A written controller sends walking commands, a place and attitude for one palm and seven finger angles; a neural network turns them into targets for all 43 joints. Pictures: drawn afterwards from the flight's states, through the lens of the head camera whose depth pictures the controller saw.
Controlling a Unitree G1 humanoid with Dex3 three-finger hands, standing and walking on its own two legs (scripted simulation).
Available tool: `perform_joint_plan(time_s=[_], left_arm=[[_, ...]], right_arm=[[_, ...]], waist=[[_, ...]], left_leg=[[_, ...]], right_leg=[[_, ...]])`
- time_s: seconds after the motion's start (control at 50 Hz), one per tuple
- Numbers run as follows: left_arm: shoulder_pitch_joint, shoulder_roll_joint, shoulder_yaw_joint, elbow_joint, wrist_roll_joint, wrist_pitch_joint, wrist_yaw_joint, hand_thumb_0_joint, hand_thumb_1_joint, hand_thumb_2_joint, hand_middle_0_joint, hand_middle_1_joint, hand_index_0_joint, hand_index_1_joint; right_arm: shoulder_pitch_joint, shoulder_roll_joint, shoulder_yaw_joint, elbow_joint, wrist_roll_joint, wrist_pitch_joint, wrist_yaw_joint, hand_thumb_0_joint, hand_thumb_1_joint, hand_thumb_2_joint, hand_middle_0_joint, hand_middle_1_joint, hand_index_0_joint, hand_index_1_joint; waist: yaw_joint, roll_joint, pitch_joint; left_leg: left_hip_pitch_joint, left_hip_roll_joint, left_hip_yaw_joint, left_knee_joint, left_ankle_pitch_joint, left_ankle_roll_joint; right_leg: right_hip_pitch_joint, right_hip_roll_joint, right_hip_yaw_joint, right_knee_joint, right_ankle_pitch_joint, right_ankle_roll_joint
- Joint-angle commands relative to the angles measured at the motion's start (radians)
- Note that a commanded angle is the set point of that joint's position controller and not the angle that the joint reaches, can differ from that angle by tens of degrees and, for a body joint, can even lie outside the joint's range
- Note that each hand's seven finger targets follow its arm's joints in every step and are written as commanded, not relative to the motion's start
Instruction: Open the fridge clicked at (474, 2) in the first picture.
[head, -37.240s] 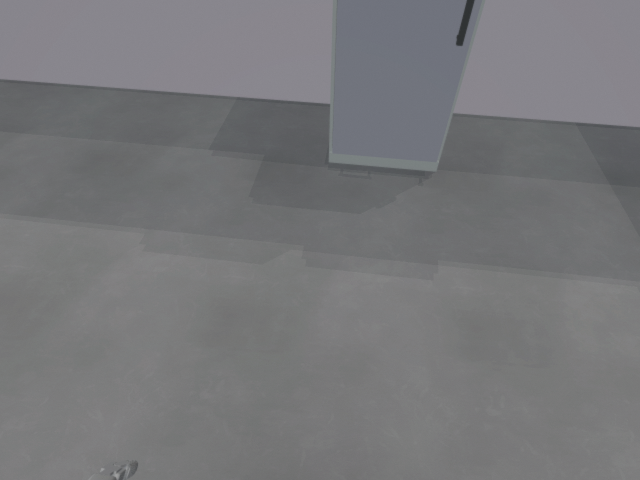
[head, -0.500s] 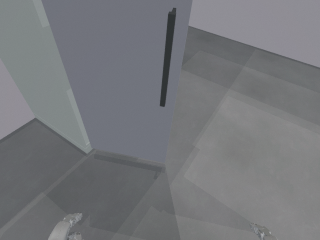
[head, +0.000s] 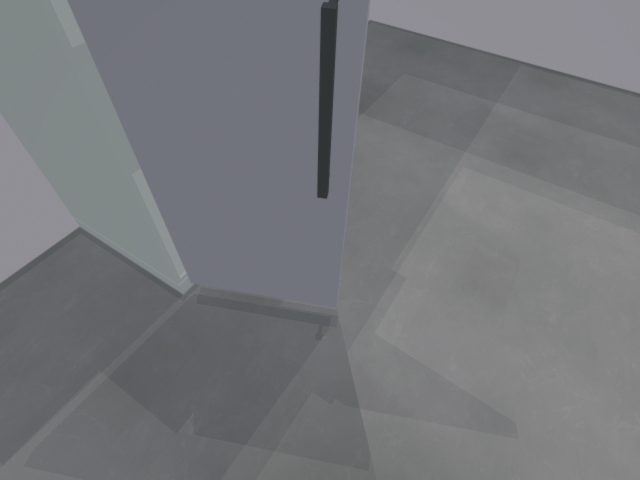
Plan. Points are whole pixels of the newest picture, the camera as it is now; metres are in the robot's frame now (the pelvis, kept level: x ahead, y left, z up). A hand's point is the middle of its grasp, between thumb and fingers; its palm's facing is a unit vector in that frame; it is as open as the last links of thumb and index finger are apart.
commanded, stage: let the arm hang, fingers relaxed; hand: right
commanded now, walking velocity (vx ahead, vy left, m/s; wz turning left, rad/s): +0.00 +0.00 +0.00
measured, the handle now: (327, 112) +0.69 +0.04 +0.08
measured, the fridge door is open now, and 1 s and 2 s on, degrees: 68 68 68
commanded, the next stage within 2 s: look to check the result in 0.38 s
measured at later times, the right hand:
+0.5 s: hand out of the picture +0.03 -0.18 -0.18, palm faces +0.00 +0.98 -0.19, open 7.4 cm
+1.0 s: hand out of the picture +0.04 -0.17 -0.17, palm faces -0.01 +0.98 -0.19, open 7.4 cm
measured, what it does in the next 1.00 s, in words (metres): stands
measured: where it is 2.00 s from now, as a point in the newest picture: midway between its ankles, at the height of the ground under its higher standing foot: outside the picture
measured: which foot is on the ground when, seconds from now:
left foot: down 0.00-1.00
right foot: down 0.00-1.00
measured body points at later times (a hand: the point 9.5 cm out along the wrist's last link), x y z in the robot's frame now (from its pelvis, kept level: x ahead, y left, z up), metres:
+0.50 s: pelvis +0.01 +0.00 +0.00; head +0.04 +0.00 +0.45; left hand +0.03 +0.23 -0.16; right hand +0.04 -0.23 -0.16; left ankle +0.01 +0.12 -0.74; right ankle +0.04 -0.10 -0.74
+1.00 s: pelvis +0.03 +0.00 +0.00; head +0.05 +0.00 +0.45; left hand +0.04 +0.23 -0.15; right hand +0.04 -0.22 -0.16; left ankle +0.01 +0.12 -0.74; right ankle +0.04 -0.10 -0.74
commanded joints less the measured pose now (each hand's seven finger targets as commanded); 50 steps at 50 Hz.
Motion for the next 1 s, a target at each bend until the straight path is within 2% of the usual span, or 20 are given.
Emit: perform_joint_plan(time_s=[0.0,0.06,0.18,0.34,0.42,0.44,0.5,0.54,0.6,0.66,0.78,0.82,0.84,0.92,0.94,0.98], left_arm=[[0.039,0.124,0.031,-0.040,0.002,-0.020,0.005,0.000,0.900,0.900,-0.200,-0.300,-0.200,-0.300],[0.027,0.120,0.029,-0.039,0.000,-0.025,0.004,0.000,0.900,0.900,-0.200,-0.300,-0.200,-0.300],[0.008,0.116,0.029,-0.036,0.002,-0.024,0.001,0.000,0.900,0.900,-0.200,-0.300,-0.200,-0.300],[-0.023,0.144,0.028,-0.041,-0.001,-0.029,0.000,0.000,0.900,0.900,-0.200,-0.300,-0.200,-0.300],[-0.037,0.145,0.025,-0.033,-0.003,-0.031,0.001,0.000,0.900,0.900,-0.200,-0.300,-0.200,-0.300],[-0.039,0.149,0.025,-0.036,-0.004,-0.032,0.002,0.000,0.900,0.900,-0.200,-0.300,-0.200,-0.300],[-0.046,0.147,0.023,-0.027,-0.004,-0.031,0.003,0.000,0.900,0.900,-0.200,-0.300,-0.200,-0.300],[-0.048,0.151,0.023,-0.028,-0.005,-0.031,0.004,0.000,0.900,0.900,-0.200,-0.300,-0.200,-0.300],[-0.054,0.152,0.021,-0.021,-0.005,-0.030,0.004,0.000,0.900,0.900,-0.200,-0.300,-0.200,-0.300],[-0.054,0.152,0.021,-0.019,-0.006,-0.031,0.004,0.000,0.900,0.900,-0.200,-0.300,-0.200,-0.300],[-0.053,0.151,0.019,-0.013,-0.007,-0.034,0.006,0.000,0.900,0.900,-0.200,-0.300,-0.200,-0.300],[-0.058,0.152,0.018,-0.010,-0.006,-0.034,0.007,0.000,0.900,0.900,-0.200,-0.300,-0.200,-0.300],[-0.056,0.154,0.018,-0.012,-0.008,-0.033,0.007,0.000,0.900,0.900,-0.200,-0.300,-0.200,-0.300],[-0.052,0.151,0.016,-0.005,-0.006,-0.035,0.008,0.000,0.900,0.900,-0.200,-0.300,-0.200,-0.300],[-0.051,0.151,0.017,-0.006,-0.008,-0.035,0.008,0.000,0.900,0.900,-0.200,-0.300,-0.200,-0.300],[-0.054,0.148,0.016,-0.002,-0.007,-0.035,0.008,0.000,0.900,0.900,-0.200,-0.300,-0.200,-0.300]], right_arm=[[0.041,-0.086,-0.021,-0.037,-0.004,-0.012,-0.006,0.000,-0.900,-0.900,0.200,0.300,0.200,0.300],[0.037,-0.087,-0.023,-0.041,-0.005,-0.016,-0.007,0.000,-0.900,-0.900,0.200,0.300,0.200,0.300],[0.003,-0.091,-0.024,-0.052,-0.005,-0.019,-0.007,0.000,-0.900,-0.900,0.200,0.300,0.200,0.300],[-0.012,-0.112,-0.022,-0.055,-0.003,-0.025,-0.004,0.000,-0.900,-0.900,0.200,0.300,0.200,0.300],[-0.019,-0.111,-0.019,-0.049,-0.001,-0.027,-0.004,0.000,-0.900,-0.900,0.200,0.300,0.200,0.300],[-0.010,-0.113,-0.018,-0.047,-0.002,-0.029,-0.005,0.000,-0.900,-0.900,0.200,0.300,0.200,0.300],[-0.017,-0.108,-0.016,-0.041,0.000,-0.027,-0.005,0.000,-0.900,-0.900,0.200,0.300,0.200,0.300],[-0.007,-0.111,-0.016,-0.039,-0.001,-0.029,-0.006,0.000,-0.900,-0.900,0.200,0.300,0.200,0.300],[-0.015,-0.108,-0.013,-0.032,0.000,-0.026,-0.005,0.000,-0.900,-0.900,0.200,0.300,0.200,0.300],[-0.011,-0.110,-0.013,-0.029,0.000,-0.027,-0.005,0.000,-0.900,-0.900,0.200,0.300,0.200,0.300],[-0.008,-0.109,-0.011,-0.023,0.001,-0.029,-0.006,0.000,-0.900,-0.900,0.200,0.300,0.200,0.300],[-0.007,-0.108,-0.011,-0.021,0.002,-0.028,-0.006,0.000,-0.900,-0.900,0.200,0.300,0.200,0.300],[-0.001,-0.109,-0.011,-0.022,0.001,-0.030,-0.007,0.000,-0.900,-0.900,0.200,0.300,0.200,0.300],[-0.007,-0.107,-0.010,-0.020,0.002,-0.029,-0.007,0.000,-0.900,-0.900,0.200,0.300,0.200,0.300],[-0.002,-0.109,-0.011,-0.022,0.001,-0.030,-0.008,0.000,-0.900,-0.900,0.200,0.300,0.200,0.300],[-0.005,-0.107,-0.011,-0.020,0.003,-0.029,-0.007,0.000,-0.900,-0.900,0.200,0.300,0.200,0.300]], waist=[[-0.011,0.005,0.023],[-0.013,0.023,0.008],[-0.008,0.011,0.035],[-0.008,-0.006,-0.017],[-0.006,-0.002,-0.020],[-0.008,0.018,-0.033],[-0.005,0.001,-0.021],[-0.008,0.021,-0.026],[-0.004,-0.008,-0.008],[-0.006,0.018,-0.016],[-0.006,0.014,-0.030],[-0.008,0.007,-0.021],[-0.010,0.024,-0.016],[-0.008,0.008,-0.016],[-0.010,0.023,-0.017],[-0.010,0.006,-0.005]], left_leg=[[-0.011,0.063,-0.071,-0.073,-0.076,0.040],[0.002,0.070,-0.073,-0.072,-0.042,0.039],[-0.018,0.077,-0.087,-0.093,-0.053,0.038],[0.014,0.083,-0.088,-0.104,-0.002,0.035],[0.022,0.086,-0.090,-0.106,0.032,0.032],[0.029,0.087,-0.089,-0.108,0.055,0.032],[0.026,0.087,-0.089,-0.112,0.048,0.030],[0.032,0.088,-0.086,-0.118,0.068,0.029],[0.024,0.086,-0.086,-0.120,0.041,0.028],[0.039,0.088,-0.086,-0.123,0.057,0.028],[0.052,0.090,-0.086,-0.122,0.091,0.027],[0.052,0.090,-0.084,-0.124,0.093,0.026],[0.051,0.088,-0.083,-0.129,0.094,0.027],[0.061,0.091,-0.085,-0.126,0.107,0.027],[0.063,0.089,-0.082,-0.129,0.102,0.027],[0.058,0.092,-0.083,-0.132,0.093,0.027]], right_leg=[[-0.032,-0.103,0.128,-0.146,-0.121,-0.016],[-0.016,-0.100,0.120,-0.135,-0.070,-0.015],[-0.003,-0.093,0.106,-0.131,-0.051,-0.007],[0.049,-0.098,0.097,-0.117,0.022,-0.003],[0.070,-0.102,0.097,-0.119,0.064,-0.002],[0.086,-0.104,0.092,-0.107,0.094,-0.003],[0.092,-0.105,0.094,-0.117,0.090,-0.001],[0.103,-0.107,0.088,-0.108,0.114,-0.001],[0.101,-0.107,0.093,-0.125,0.085,0.000],[0.107,-0.106,0.091,-0.121,0.105,0.000],[0.129,-0.109,0.089,-0.120,0.146,-0.002],[0.129,-0.109,0.086,-0.121,0.148,-0.001],[0.128,-0.109,0.086,-0.117,0.150,-0.002],[0.130,-0.109,0.085,-0.123,0.161,-0.001],[0.132,-0.110,0.084,-0.121,0.160,-0.001],[0.126,-0.108,0.083,-0.127,0.148,0.001]])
